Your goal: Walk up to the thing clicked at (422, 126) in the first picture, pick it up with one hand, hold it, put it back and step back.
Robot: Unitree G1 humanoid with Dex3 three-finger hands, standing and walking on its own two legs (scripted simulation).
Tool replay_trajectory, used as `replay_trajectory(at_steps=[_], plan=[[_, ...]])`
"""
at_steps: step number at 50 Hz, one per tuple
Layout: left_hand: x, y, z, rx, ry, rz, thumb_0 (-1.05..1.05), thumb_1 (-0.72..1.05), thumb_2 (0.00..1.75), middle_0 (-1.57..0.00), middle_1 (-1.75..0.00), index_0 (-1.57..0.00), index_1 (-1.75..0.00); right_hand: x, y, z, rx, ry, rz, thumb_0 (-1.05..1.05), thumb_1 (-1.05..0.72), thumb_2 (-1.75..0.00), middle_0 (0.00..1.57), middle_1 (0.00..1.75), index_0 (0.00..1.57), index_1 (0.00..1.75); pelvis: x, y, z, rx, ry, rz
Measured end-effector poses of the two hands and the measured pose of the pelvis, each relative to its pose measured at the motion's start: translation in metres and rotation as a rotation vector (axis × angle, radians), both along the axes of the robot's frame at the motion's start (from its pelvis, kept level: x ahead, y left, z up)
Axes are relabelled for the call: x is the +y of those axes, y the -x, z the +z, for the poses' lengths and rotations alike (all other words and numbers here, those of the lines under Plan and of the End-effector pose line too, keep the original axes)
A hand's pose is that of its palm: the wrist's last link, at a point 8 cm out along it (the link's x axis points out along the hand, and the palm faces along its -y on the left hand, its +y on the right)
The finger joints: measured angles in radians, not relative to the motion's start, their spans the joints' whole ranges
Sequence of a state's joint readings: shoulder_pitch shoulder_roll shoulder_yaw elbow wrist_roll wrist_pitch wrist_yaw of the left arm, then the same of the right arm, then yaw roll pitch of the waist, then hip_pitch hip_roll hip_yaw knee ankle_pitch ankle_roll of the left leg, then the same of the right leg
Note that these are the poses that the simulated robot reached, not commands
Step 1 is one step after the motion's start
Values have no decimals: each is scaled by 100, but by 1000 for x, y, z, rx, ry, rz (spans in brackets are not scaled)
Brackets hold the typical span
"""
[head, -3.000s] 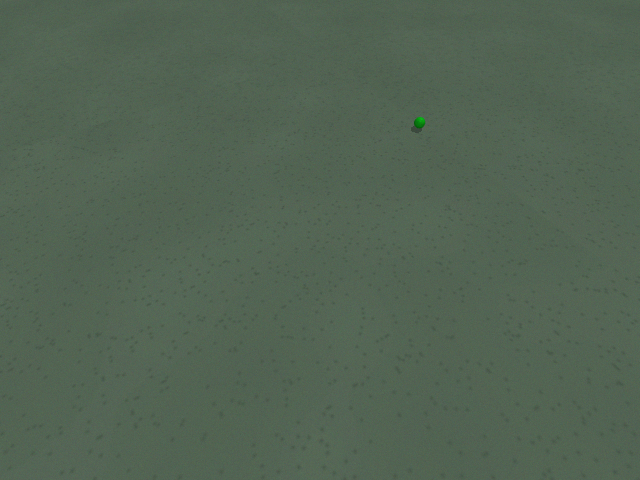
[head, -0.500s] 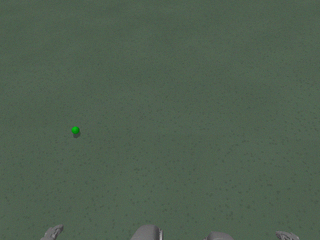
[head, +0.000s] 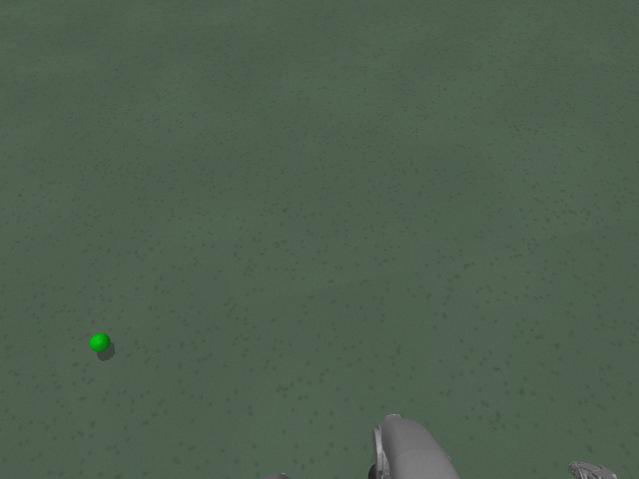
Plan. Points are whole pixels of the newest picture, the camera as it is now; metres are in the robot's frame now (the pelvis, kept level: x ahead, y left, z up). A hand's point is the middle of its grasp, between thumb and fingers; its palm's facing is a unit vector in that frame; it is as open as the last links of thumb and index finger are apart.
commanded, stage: walk up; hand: left
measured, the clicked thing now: (100, 342) +0.64 +0.73 -0.73
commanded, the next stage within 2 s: none
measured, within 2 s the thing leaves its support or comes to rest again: neither
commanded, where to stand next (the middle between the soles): +0.20 +0.75 m, yaw -32 degrees
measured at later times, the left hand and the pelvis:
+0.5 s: hand out of the picture +0.19 +0.54 -0.14, palm faces -0.19 -0.75 -0.63, open 7.4 cm; pelvis +0.07 +0.22 -0.04, yaw -10 degrees
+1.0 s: hand out of the picture +0.26 +0.67 -0.12, palm faces -0.25 -0.76 -0.60, open 7.4 cm; pelvis +0.08 +0.41 -0.02, yaw -18 degrees
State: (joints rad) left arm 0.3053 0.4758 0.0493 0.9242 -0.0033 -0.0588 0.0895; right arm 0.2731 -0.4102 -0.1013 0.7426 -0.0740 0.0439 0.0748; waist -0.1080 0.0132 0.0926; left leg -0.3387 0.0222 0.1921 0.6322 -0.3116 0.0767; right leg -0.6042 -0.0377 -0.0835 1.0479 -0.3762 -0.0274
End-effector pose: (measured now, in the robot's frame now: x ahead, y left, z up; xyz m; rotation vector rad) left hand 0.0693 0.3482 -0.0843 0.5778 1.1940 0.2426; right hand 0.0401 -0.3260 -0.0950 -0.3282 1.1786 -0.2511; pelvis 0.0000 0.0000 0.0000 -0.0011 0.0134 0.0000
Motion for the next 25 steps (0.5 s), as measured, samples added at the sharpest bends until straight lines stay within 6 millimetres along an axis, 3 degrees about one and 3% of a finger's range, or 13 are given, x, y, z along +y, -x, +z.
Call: replay_trajectory(at_steps=[3,6,10,16,20,25], plan=[[11,-32,7,-12,-13,-45,0,91,90,-21,-30,-20,-30,16,15,-12,29,-14,-62,1,-90,-89,20,30,21,30,20,-14,-2,-4,-10,-32],[24,-59,9,-53,-37,-86,0,90,90,-21,-30,-20,-30,34,15,-33,41,-40,-100,1,-91,-89,20,30,21,30,37,-29,-13,-10,-12,-61],[51,-74,11,-123,-72,-78,0,90,90,-21,-30,-21,-30,68,-9,-52,41,-72,-79,2,-91,-89,20,30,20,30,59,-37,-23,-37,42,-82],[93,-81,22,-157,-73,-68,0,90,90,-21,-30,-21,-30,112,-62,-44,-62,-94,-25,1,-91,-89,20,30,21,30,108,-48,-17,-52,22,-113],[137,-91,19,-131,-76,-116,0,90,90,-21,-30,-21,-30,137,-87,-38,-125,-64,-28,1,-91,-89,20,30,21,30,151,-56,-23,-41,16,-143],[218,-115,-3,-108,-93,-167,0,90,90,-22,-30,-21,-30,181,-98,-37,-132,23,-44,1,-91,-89,20,30,21,30,220,-68,-44,-12,31,-175]])
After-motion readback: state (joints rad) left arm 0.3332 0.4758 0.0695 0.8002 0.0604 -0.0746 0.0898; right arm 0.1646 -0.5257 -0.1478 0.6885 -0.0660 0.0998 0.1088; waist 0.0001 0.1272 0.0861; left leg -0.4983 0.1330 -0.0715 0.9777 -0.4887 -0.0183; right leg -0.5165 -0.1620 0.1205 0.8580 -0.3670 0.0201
